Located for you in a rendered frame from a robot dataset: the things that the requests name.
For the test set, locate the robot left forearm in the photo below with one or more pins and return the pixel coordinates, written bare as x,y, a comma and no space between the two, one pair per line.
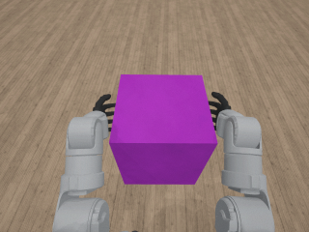
84,149

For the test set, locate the carton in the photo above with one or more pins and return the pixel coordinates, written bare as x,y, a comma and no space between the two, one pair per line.
162,131

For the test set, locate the left robot hand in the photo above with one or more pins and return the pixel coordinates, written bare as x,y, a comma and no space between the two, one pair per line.
100,106

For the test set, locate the robot right forearm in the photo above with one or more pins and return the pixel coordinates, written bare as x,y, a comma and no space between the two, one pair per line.
242,148

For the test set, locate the left robot upper arm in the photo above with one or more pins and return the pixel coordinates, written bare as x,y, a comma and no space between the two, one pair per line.
83,214

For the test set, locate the right robot upper arm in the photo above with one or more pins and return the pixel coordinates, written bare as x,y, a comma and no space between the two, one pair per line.
242,214

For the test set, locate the right robot hand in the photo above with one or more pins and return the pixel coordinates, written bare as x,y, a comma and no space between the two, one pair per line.
223,105

